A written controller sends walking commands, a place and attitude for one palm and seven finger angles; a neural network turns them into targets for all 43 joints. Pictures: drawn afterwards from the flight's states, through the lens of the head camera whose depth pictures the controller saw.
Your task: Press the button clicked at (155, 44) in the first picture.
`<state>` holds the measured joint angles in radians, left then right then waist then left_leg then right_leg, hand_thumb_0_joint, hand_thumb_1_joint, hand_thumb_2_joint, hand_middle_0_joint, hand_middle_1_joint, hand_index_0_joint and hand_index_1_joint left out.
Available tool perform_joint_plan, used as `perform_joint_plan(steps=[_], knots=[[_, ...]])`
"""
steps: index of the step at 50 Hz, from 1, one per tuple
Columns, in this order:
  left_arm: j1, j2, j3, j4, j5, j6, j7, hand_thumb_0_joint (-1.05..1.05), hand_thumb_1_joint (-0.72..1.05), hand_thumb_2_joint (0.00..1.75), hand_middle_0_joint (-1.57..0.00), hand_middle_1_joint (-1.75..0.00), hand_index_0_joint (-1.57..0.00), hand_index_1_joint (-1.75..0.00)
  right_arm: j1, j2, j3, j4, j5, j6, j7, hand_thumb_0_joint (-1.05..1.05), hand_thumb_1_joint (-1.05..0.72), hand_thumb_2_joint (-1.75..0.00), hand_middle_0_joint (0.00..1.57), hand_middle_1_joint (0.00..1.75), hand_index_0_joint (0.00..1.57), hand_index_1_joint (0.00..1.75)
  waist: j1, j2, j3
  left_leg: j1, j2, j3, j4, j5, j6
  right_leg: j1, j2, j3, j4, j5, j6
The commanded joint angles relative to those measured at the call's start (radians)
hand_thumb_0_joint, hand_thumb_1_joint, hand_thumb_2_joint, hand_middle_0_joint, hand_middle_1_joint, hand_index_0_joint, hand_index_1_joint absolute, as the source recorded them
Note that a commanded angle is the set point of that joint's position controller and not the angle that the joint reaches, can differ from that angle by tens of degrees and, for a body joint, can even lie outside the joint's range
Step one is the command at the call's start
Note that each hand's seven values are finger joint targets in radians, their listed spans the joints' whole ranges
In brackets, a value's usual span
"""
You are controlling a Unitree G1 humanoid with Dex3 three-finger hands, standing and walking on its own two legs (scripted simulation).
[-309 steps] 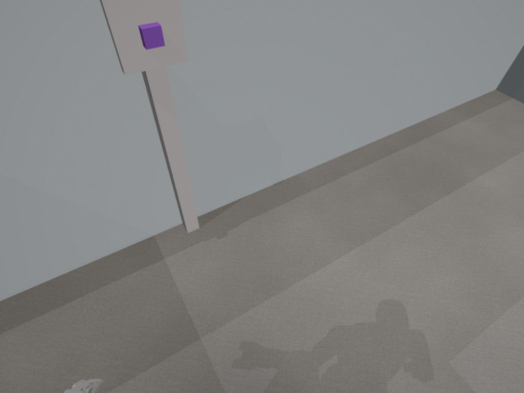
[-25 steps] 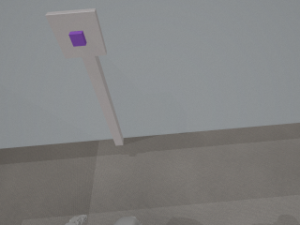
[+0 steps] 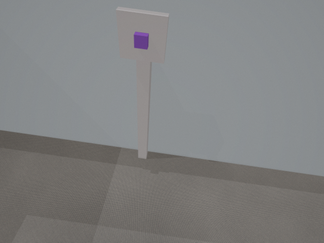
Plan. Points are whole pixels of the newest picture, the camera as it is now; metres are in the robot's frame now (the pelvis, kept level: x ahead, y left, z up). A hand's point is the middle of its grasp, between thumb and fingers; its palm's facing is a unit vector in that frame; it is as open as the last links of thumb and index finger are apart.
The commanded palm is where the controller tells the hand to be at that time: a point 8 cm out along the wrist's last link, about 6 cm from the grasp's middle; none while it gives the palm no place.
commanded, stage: take the last steps up to it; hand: left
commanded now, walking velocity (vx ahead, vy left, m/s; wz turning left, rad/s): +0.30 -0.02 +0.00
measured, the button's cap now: (141, 40) +0.75 +0.15 +0.13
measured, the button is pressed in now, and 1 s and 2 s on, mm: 0 0 0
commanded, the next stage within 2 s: come to a stop and stand still in 0.46 s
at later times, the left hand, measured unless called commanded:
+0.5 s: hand (118, 209) +0.24 +0.14 -0.17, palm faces +0.06 -0.97 -0.22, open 7.1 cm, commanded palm none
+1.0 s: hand (108, 208) +0.25 +0.18 -0.18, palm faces +0.03 -0.97 -0.23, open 7.4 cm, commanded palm none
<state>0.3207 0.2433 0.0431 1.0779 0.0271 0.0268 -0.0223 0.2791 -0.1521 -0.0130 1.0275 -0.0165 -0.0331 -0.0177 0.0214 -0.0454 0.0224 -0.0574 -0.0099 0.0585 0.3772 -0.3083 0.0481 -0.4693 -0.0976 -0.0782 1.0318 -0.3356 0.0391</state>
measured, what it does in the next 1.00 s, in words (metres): walks ahead: right foot, then left foot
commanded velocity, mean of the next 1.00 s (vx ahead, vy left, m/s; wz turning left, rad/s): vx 0.04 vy -0.04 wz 0.01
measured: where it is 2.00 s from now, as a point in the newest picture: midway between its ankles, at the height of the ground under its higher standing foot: outside the picture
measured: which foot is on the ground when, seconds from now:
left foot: down 0.00-0.32, up 0.34-0.66, down 0.68-1.00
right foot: up 0.00-0.28, down 0.30-0.72, up 0.74-1.00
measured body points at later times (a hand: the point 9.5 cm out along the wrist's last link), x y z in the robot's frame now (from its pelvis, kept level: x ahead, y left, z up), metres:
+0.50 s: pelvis +0.17 -0.04 -0.01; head +0.19 -0.05 +0.44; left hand +0.24 +0.19 -0.15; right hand +0.14 -0.27 -0.17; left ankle +0.15 +0.09 -0.67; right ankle +0.19 -0.13 -0.74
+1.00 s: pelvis +0.22 -0.02 -0.01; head +0.25 -0.01 +0.44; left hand +0.25 +0.23 -0.17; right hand +0.32 -0.25 -0.15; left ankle +0.31 +0.10 -0.74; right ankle +0.18 -0.16 -0.69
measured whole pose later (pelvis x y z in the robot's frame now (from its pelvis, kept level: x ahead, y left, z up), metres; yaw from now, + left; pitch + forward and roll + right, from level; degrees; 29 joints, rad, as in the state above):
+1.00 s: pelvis +0.22 -0.02 -0.01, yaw -1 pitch -1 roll -1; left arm 0.24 0.21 0.06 1.00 0.02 0.06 0.02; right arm 0.08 -0.14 -0.05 1.00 -0.02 0.02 -0.03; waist 0.01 -0.01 0.09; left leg -0.36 0.09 0.12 0.49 -0.12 0.01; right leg -0.40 -0.04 -0.02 0.97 -0.48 0.04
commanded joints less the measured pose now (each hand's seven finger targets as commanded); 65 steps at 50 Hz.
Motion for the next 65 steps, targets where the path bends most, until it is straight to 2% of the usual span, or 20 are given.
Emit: perform_joint_plan(steps=[1,10,13,14,15,16,19,22,29,32,34,37,41,44,50,53,55,56,59,65], knots=[[-0.095,0.027,0.005,-0.091,-0.003,-0.035,0.002,0.0,0.9,0.9,-0.2,-0.3,-0.2,-0.3,0.127,-0.154,-0.038,0.021,0.007,-0.03,-0.015,0.0,-0.9,-0.9,0.2,0.3,0.2,0.3,-0.036,0.143,0.085,0.074,0.256,-0.173,-0.187,0.389,0.125,-0.187,-0.024,0.013,-0.001,0.068,0.016],[-0.264,-0.019,0.006,-0.148,-0.009,-0.05,-0.002,0.0,0.9,0.9,-0.2,-0.3,-0.2,-0.3,0.214,-0.143,-0.043,0.091,-0.012,-0.033,-0.022,0.0,-0.9,-0.9,0.2,0.3,0.2,0.3,-0.07,0.169,0.133,0.061,0.272,-0.136,-0.116,0.538,0.11,-0.058,0.018,-0.04,-0.342,0.072,-0.032],[-0.049,0.01,0.022,-0.083,-0.008,-0.066,0.003,0.0,0.9,0.9,-0.2,-0.3,-0.2,-0.3,0.186,-0.153,-0.043,0.1,-0.004,-0.032,-0.022,0.0,-0.9,-0.9,0.2,0.3,0.2,0.3,0.038,0.129,0.033,-0.014,0.22,-0.076,0.123,0.723,0.066,0.273,0.086,-0.083,-0.484,0.147,-0.067],[0.097,0.062,0.037,-0.04,-0.002,-0.08,0.01,0.0,0.9,0.9,-0.2,-0.3,-0.2,-0.3,0.185,-0.14,-0.044,0.095,0.006,-0.037,-0.016,0.0,-0.9,-0.9,0.2,0.3,0.2,0.3,0.099,0.068,-0.058,-0.15,0.181,-0.052,0.328,0.636,0.03,0.518,0.02,0.005,-0.517,0.205,-0.1],[0.234,0.169,0.066,-0.006,0.004,-0.093,0.025,0.0,0.9,0.9,-0.2,-0.3,-0.2,-0.3,0.231,-0.085,-0.037,0.072,0.018,-0.046,-0.008,0.0,-0.9,-0.9,0.2,0.3,0.2,0.3,0.124,-0.161,-0.205,-0.394,0.042,0.03,0.654,0.182,-0.021,0.768,-0.268,0.381,-0.589,0.326,-0.213],[0.254,0.201,0.071,0.007,-0.019,-0.091,0.03,0.0,0.9,0.9,-0.2,-0.3,-0.2,-0.3,0.217,-0.099,-0.041,0.054,0.021,-0.038,-0.01,0.0,-0.9,-0.9,0.2,0.3,0.2,0.3,0.103,-0.219,-0.241,-0.449,0.004,-0.031,0.897,-0.251,-0.021,0.714,-0.397,0.554,-0.701,0.38,-0.286],[0.005,0.07,0.036,-0.056,-0.015,-0.088,0.042,0.0,0.9,0.9,-0.2,-0.3,-0.2,-0.3,0.065,-0.055,-0.044,0.026,0.003,-0.016,0.003,0.0,-0.9,-0.9,0.2,0.3,0.2,0.3,0.032,0.021,0.024,-0.516,0.133,-0.093,0.916,-0.083,-0.027,0.337,-0.302,0.33,-0.782,0.204,-0.243],[-0.055,0.008,0.012,-0.061,-0.005,-0.097,0.045,0.0,0.9,0.9,-0.2,-0.3,-0.2,-0.3,0.151,-0.012,-0.039,0.052,-0.007,0.016,0.012,0.0,-0.9,-0.9,0.2,0.3,0.2,0.3,-0.048,-0.046,0.022,-0.401,0.147,-0.04,0.735,-0.027,-0.063,0.189,-0.211,0.112,-0.808,0.296,-0.183],[-0.02,0.044,0.014,-0.037,-0.004,-0.094,0.039,0.0,0.9,0.9,-0.2,-0.3,-0.2,-0.3,0.007,-0.017,-0.032,-0.006,-0.004,0.012,0.028,0.0,-0.9,-0.9,0.2,0.3,0.2,0.3,-0.026,-0.07,0.045,-0.35,0.116,0.033,0.368,0.07,-0.088,0.228,-0.165,0.057,-0.785,0.378,-0.181],[-0.032,0.035,0.003,-0.023,-0.01,-0.071,0.053,0.0,0.9,0.9,-0.2,-0.3,-0.2,-0.3,0.015,-0.029,-0.019,0.017,0.002,0.002,0.013,0.0,-0.9,-0.9,0.2,0.3,0.2,0.3,-0.041,-0.056,0.002,-0.159,0.086,0.027,0.122,0.249,-0.092,0.247,-0.099,0.007,-0.641,0.507,-0.125],[0.05,-0.005,-0.007,-0.014,-0.018,-0.052,0.064,0.0,0.9,0.9,-0.2,-0.3,-0.2,-0.3,0.057,-0.126,-0.031,0.034,0.001,-0.011,0.002,0.0,-0.9,-0.9,0.2,0.3,0.2,0.3,-0.03,0.142,-0.087,0.031,0.223,-0.087,0.082,0.772,-0.042,0.201,-0.026,-0.005,-0.517,0.277,-0.046],[0.084,0.019,-0.006,-0.024,-0.02,-0.008,0.071,0.0,0.9,0.9,-0.2,-0.3,-0.2,-0.3,0.021,-0.193,-0.048,0.012,0.008,0.018,-0.03,0.0,-0.9,-0.9,0.2,0.3,0.2,0.3,-0.037,0.345,-0.058,-0.035,0.408,-0.24,-0.015,1.086,0.121,0.158,0.046,0.0,-0.21,-0.259,0.007],[0.037,0.029,0.023,-0.062,-0.011,0.007,0.058,0.0,0.9,0.9,-0.2,-0.3,-0.2,-0.3,-0.056,-0.209,-0.071,-0.034,-0.001,0.04,-0.041,0.0,-0.9,-0.9,0.2,0.3,0.2,0.3,-0.036,0.148,-0.102,-0.01,0.4,-0.174,0.024,0.933,0.157,0.01,0.051,0.088,0.084,-0.218,-0.002],[0.032,0.019,0.035,-0.095,-0.011,0.02,0.051,0.0,0.9,0.9,-0.2,-0.3,-0.2,-0.3,-0.103,-0.197,-0.076,-0.056,0.0,0.04,-0.036,0.0,-0.9,-0.9,0.2,0.3,0.2,0.3,-0.026,0.179,-0.158,-0.03,0.372,-0.125,0.005,0.741,0.138,0.006,0.051,0.1,0.104,-0.157,0.012],[0.047,-0.031,0.024,-0.107,-0.007,0.017,0.043,0.0,0.9,0.9,-0.2,-0.3,-0.2,-0.3,-0.15,-0.188,-0.086,-0.069,-0.014,0.052,-0.008,0.0,-0.9,-0.9,0.2,0.3,0.2,0.3,-0.019,0.265,-0.09,-0.258,0.316,-0.154,-0.114,0.036,0.091,0.19,0.05,0.007,-0.235,-0.14,-0.018],[0.205,-0.012,0.019,-0.04,0.0,-0.005,0.045,0.0,0.9,0.9,-0.2,-0.3,-0.2,-0.3,-0.157,-0.153,-0.079,-0.066,-0.007,0.063,0.002,0.0,-0.9,-0.9,0.2,0.3,0.2,0.3,0.045,0.144,-0.075,-0.413,0.192,-0.084,-0.044,-0.256,-0.006,0.42,0.058,-0.028,-0.583,0.0,-0.028],[0.072,0.122,0.016,-0.094,0.007,-0.016,0.051,0.0,0.9,0.9,-0.2,-0.3,-0.2,-0.3,-0.153,-0.047,-0.055,-0.097,0.007,0.08,0.018,0.0,-0.9,-0.9,0.2,0.3,0.2,0.3,0.016,-0.224,0.089,-0.471,0.05,-0.014,0.322,-0.201,-0.088,0.109,-0.28,0.451,-0.972,-0.507,-0.148],[0.004,0.143,0.029,-0.12,0.004,-0.02,0.059,0.0,0.9,0.9,-0.2,-0.3,-0.2,-0.3,-0.186,-0.092,-0.064,-0.104,-0.001,0.091,0.021,0.0,-0.9,-0.9,0.2,0.3,0.2,0.3,0.021,-0.21,0.125,-0.415,0.07,-0.07,0.432,-0.148,-0.074,-0.039,-0.306,0.523,-1.024,-0.554,-0.166],[-0.125,0.098,0.017,-0.13,0.0,-0.039,0.054,0.0,0.9,0.9,-0.2,-0.3,-0.2,-0.3,-0.026,-0.1,-0.064,-0.02,-0.007,0.078,0.03,0.0,-0.9,-0.9,0.2,0.3,0.2,0.3,-0.06,-0.115,0.128,-0.388,0.059,-0.06,0.528,0.0,-0.071,0.039,-0.175,0.275,-0.907,-0.209,-0.124],[0.061,0.077,0.022,-0.06,-0.003,-0.052,0.059,0.0,0.9,0.9,-0.2,-0.3,-0.2,-0.3,-0.044,-0.098,-0.05,-0.034,-0.001,0.053,0.016,0.0,-0.9,-0.9,0.2,0.3,0.2,0.3,0.029,-0.1,-0.002,-0.431,0.052,-0.037,0.4,-0.063,-0.101,0.412,-0.209,0.231,-0.745,0.375,-0.176]])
